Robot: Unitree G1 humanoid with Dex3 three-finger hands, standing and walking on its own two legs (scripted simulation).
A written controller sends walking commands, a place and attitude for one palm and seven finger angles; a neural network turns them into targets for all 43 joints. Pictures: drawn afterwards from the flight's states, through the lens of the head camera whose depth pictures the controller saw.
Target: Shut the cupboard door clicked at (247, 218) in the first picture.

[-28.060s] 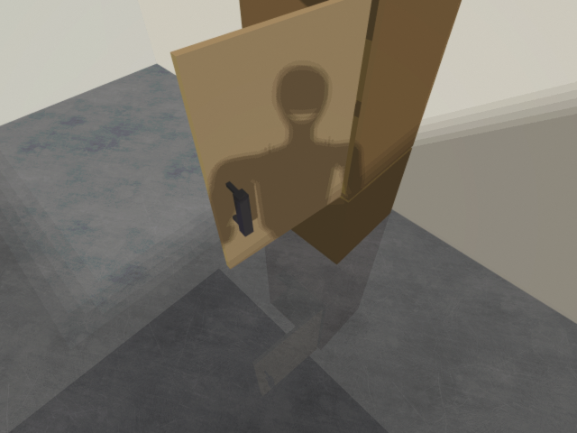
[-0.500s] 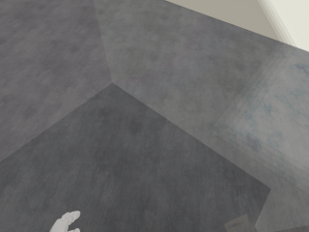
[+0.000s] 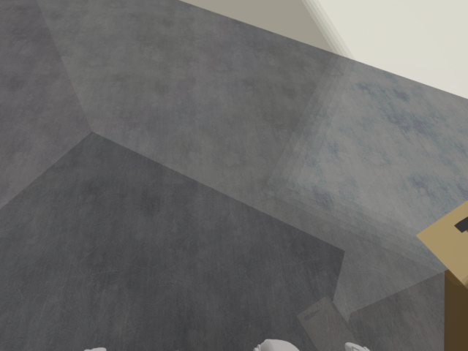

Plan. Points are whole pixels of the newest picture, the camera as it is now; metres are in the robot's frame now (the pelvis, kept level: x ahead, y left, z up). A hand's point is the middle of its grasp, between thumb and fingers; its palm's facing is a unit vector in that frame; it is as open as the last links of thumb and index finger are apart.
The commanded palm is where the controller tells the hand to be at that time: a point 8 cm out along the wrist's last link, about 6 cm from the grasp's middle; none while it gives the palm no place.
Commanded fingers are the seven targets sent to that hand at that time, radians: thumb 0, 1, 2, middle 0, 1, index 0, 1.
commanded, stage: turn to face it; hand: left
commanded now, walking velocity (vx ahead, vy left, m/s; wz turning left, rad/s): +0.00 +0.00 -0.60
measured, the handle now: out of the picture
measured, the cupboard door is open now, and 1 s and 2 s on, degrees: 56 56 56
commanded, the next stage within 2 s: take the last steps up to it in 1.58 s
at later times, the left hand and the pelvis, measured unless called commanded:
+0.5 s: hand (172, 332) +0.17 +0.12 -0.15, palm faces -0.28 -0.92 -0.26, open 7.4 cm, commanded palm none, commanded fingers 0.00 0.90 0.90 -0.20 -0.30 -0.20 -0.30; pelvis +0.02 -0.05 +0.00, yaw -17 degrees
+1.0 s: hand (189, 281) +0.26 +0.10 -0.16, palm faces -0.54 -0.81 -0.21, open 7.4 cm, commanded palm none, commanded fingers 0.00 0.90 0.90 -0.20 -0.30 -0.20 -0.30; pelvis +0.06 -0.02 +0.00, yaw -36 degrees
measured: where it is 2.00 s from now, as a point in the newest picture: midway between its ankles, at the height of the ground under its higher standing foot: outside the picture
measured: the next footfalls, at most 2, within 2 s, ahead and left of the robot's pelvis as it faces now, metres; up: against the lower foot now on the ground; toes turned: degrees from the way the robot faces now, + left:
right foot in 0.28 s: +0.02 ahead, -0.15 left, +0.00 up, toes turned -16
left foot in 0.70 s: +0.13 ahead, +0.06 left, +0.00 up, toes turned -22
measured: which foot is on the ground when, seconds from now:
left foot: down 0.00-0.28, up 0.30-0.68, down 0.70-1.00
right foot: up 0.00-0.26, down 0.28-0.70, up 0.72-1.00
